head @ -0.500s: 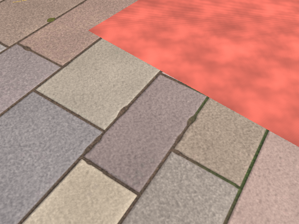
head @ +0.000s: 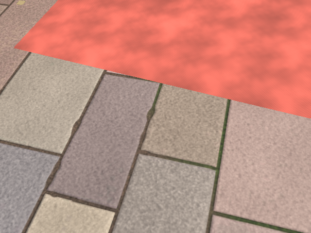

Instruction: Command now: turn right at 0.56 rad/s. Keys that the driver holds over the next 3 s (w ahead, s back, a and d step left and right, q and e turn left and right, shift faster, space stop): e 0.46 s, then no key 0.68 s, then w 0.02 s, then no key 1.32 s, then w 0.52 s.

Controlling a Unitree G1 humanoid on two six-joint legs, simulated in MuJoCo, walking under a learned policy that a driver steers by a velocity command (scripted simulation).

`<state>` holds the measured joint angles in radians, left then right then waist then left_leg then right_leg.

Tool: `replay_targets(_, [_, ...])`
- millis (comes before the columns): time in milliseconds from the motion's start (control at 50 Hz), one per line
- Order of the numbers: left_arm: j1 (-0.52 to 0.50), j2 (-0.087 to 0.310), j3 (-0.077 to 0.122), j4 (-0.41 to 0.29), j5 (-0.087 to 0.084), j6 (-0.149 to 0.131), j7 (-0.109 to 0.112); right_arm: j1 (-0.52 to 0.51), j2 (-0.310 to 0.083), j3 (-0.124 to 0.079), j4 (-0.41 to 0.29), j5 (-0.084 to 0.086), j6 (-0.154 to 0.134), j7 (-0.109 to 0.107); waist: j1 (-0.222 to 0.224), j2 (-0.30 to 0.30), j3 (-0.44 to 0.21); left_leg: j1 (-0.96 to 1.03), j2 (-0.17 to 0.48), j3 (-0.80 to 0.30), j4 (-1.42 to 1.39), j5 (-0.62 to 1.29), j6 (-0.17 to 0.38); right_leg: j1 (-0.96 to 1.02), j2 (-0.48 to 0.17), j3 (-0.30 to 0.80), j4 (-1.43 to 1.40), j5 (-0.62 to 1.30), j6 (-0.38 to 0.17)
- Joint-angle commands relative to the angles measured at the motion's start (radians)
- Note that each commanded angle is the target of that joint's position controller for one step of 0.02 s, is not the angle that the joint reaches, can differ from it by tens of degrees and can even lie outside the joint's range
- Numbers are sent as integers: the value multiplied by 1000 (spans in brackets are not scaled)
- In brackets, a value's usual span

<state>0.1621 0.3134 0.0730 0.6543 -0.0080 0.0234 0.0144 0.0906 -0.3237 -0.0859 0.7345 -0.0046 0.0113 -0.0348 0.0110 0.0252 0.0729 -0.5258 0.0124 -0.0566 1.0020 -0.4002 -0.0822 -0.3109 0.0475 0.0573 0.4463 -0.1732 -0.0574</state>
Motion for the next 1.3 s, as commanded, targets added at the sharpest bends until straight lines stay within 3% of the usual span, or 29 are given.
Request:
replay_targets(20, [-26, 181, 52, -76, -4, -8, 16, 17, -60, -12, -56, 1, -10, -3, -7, -144, -180, 17, -12, -18, -119, 47, -17, 150, -225, 250, -98, 262, -185])
replay_targets(140, [-43, 181, 53, -90, -3, 9, 6, 11, -78, -18, -71, 12, -31, 17, 9, -191, -161, 125, -46, -27, -325, 38, 4, 111, -211, 381, -61, 166, -166])
replay_targets(200, [-79, 163, 46, -105, -20, 20, 11, 90, -79, -26, -53, 12, -49, 31, -44, -185, -171, 279, -45, -7, -606, 212, 41, 91, -160, 407, 19, 180, -105])
replay_targets(220, [-52, 128, 36, -108, -16, 20, 14, 118, -129, -40, -51, 1, -50, 27, -36, -114, -189, 390, 73, -93, -658, 289, 84, 11, -109, 361, 104, 33, -50])
replay_targets(240, [12, 79, 24, -117, -7, 15, 11, 79, -220, -56, -65, -17, -39, 18, 37, 166, -171, 465, 286, -324, -678, 491, 205, -173, 49, 168, 308, -306, 19])
replay_targets(260, [1, 153, 47, -122, -3, 5, 12, 84, -189, -50, -72, -44, -40, 22, 4, 245, -155, 408, 406, -469, -702, 563, 352, -268, 61, 92, 546, -497, 67])
replay_targets(280, [24, 209, 69, -101, -6, 4, 10, 49, -136, -32, -91, -37, -43, 19, 14, 153, -140, 387, 383, -399, -693, 543, 360, -273, 16, 113, 687, -442, 87])
replay_targets(320, [46, 183, 72, -66, -11, 23, 13, -13, -88, -18, -103, -9, -39, 10, 28, 100, -103, 386, 266, -215, -671, 471, 280, -299, -4, 87, 767, -322, 122])
replay_targets(360, [24, 132, 58, -77, -17, 33, 7, 6, -88, -13, -98, -3, -31, -1, 6, 111, -88, 401, 229, -123, -673, 517, 278, -316, -15, 46, 758, -255, 149])
replay_targets(400, [-27, 104, 46, -105, -24, 32, 3, 49, -99, -18, -91, -10, -20, -10, -31, 138, -102, 470, 234, -85, -674, 552, 294, -330, -32, 8, 667, -236, 165])
replay_targets(480, [-68, 71, 27, -138, -10, 30, -11, 62, -148, -36, -86, -5, -8, -4, -60, 149, -143, 492, 273, -37, -662, 599, 308, -216, -75, -38, 460, -262, 161])
replay_targets(560, [-26, 83, 30, -129, -8, 35, -18, 47, -168, -39, -74, 20, -7, 20, -42, 165, -148, 447, 285, -21, -628, 616, 301, -58, -49, -88, 242, -224, 119])
replay_targets(600, [46, 77, 32, -97, -5, 34, -21, 24, -153, -30, -65, 40, -7, 23, 6, 141, -150, 396, 259, 9, -557, 563, 250, 95, -25, -114, -15, -28, 69])
replay_targets(620, [62, 100, 37, -93, -2, 34, -17, 80, -113, -15, -38, 37, -13, 26, 6, 78, -160, 317, 225, 48, -502, 461, 182, 227, -43, -66, -110, 111, 40])
replay_targets(640, [85, 172, 48, -106, 3, 31, -3, 108, -39, 12, -47, -13, -19, 33, -20, -150, -219, 152, 139, 135, -302, 127, 79, 403, -250, 191, -104, 437, -17])
replay_targets(660, [44, 189, 39, -118, 32, 18, -4, 65, -29, 20, -80, -23, -20, 29, -15, -299, -205, 19, 49, 116, -171, -241, 18, 325, -431, 357, -79, 549, -218])
replay_targets(680, [45, 142, 30, -114, 42, -3, -11, 20, -104, -2, -77, -4, -13, 17, 35, -207, -201, 25, 66, 43, -41, -268, 2, 257, -413, 340, -102, 456, -273])
replay_targets(700, [15, 116, 17, -95, 41, -18, -13, 22, -116, -10, -68, 9, -6, 16, 12, -196, -167, 27, 72, 20, 6, -223, 4, 223, -354, 267, -109, 390, -232])
replay_targets(740, [-52, 110, 13, -84, 20, -30, -10, 55, -115, -17, -34, 1, 8, 5, -10, -178, -124, 21, 73, 9, 3, -120, -6, 194, -292, 196, -111, 348, -169])
replay_targets(840, [-77, 66, -3, -47, 21, -28, -3, 73, -45, 8, -11, 6, 8, 9, -15, -162, -139, 163, 57, 35, -196, -13, -19, 170, -233, 114, -89, 386, -157])
replay_targets(900, [-66, 72, -4, -18, 21, -22, -7, 65, -52, 12, -10, 10, 7, 10, 0, -161, -135, 227, 47, 42, -347, 6, -10, 169, -251, 164, -85, 305, -171])
replay_targets(940, [-88, 53, -15, 0, 11, -21, -8, 108, -41, 18, 13, 4, 2, 13, -38, -139, -122, 338, 36, 57, -561, 184, 13, 123, -225, 161, -75, 193, -133])
replay_targets(980, [-30, 31, -23, 32, 27, -34, -13, 120, -103, 15, 11, -17, -5, 11, -16, -39, -126, 468, 120, -42, -623, 496, 55, 51, -153, 122, -49, 19, -39])
replay_targets(1000, [7, 33, -17, 36, 28, -36, -15, 94, -155, 0, 33, -5, -7, 13, 43, 91, -110, 384, 114, -22, -569, 379, 98, 81, -88, 52, -72, -57, -2])
replay_targets(1040, [-65, 59, -12, 46, 27, -29, -10, 72, -69, 19, 30, -9, -18, 22, -8, 56, -79, 301, 90, -15, -608, 219, 100, 129, -70, 30, -29, -64, 25])
replay_targets(1140, [-49, 36, -12, 87, 20, -14, 3, 97, -56, 29, 65, -7, -39, 15, -16, 17, -77, 321, 67, 8, -595, 265, 71, 131, -78, 35, -24, 43, 13])
replay_targets(1160, [-33, 35, -11, 103, 17, -13, 5, 112, -56, 30, 75, -5, -36, 11, -18, 7, -95, 327, 55, 18, -595, 170, 77, 134, -65, 22, -21, -49, 11])
replay_targets(1200, [-44, 24, -13, 117, 17, -12, 8, 92, -46, 36, 78, -6, -33, 6, -17, -4, -43, 295, 52, 15, -599, 138, 83, 100, -64, 25, -28, -74, 15])
replay_targets(1300, [-13, 37, -9, 177, 15, -25, 10, 109, -51, 39, 110, -4, -41, 4, -18, -27, -68, 332, 48, 21, -581, 284, 79, 134, -72, 23, -13, 99, 27])
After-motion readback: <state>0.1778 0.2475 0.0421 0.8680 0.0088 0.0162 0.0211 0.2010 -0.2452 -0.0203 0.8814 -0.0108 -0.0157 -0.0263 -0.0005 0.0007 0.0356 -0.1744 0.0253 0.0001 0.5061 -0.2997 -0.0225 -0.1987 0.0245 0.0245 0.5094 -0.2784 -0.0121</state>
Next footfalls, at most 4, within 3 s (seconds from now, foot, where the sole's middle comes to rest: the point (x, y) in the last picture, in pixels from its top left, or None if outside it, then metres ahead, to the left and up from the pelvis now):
0.22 left None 0.09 0.15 -0.78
0.62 right None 0.01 -0.11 -0.78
0.96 left None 0.10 0.12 -0.78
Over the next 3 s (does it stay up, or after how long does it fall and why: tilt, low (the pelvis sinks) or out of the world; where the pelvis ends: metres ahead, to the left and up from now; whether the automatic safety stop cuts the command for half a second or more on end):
stays up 0.14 -0.05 0.00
